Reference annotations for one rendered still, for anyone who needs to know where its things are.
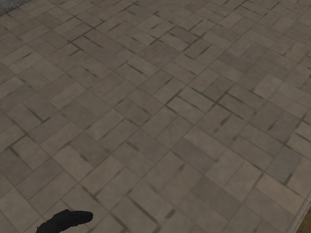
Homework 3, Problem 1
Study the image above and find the robot left hand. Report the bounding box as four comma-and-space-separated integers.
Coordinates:
36, 209, 93, 233

